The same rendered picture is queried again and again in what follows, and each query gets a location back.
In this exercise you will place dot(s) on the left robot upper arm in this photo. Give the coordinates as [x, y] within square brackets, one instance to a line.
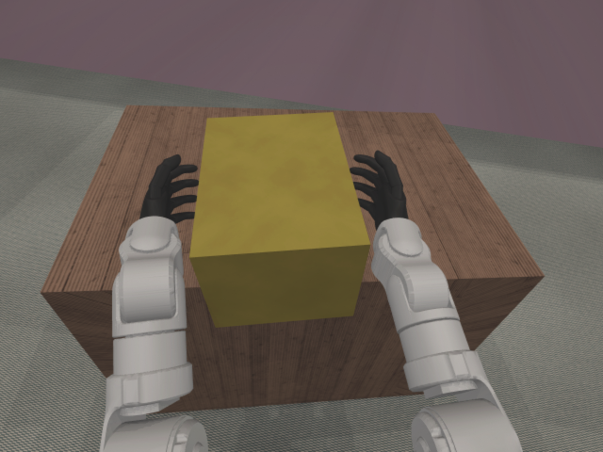
[179, 433]

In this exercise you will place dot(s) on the left robot forearm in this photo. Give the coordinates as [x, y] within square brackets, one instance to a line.
[150, 368]

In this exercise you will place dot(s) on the right robot upper arm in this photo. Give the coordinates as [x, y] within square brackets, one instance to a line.
[475, 425]

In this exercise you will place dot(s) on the carton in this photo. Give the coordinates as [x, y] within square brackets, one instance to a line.
[278, 232]

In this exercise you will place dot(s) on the right robot forearm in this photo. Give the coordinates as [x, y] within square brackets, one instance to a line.
[438, 359]

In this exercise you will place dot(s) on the right robot hand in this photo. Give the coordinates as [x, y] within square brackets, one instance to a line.
[388, 196]

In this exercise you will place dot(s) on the left robot hand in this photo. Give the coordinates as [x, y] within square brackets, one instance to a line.
[158, 201]

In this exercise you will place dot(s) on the pedestal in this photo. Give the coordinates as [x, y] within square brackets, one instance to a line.
[488, 268]

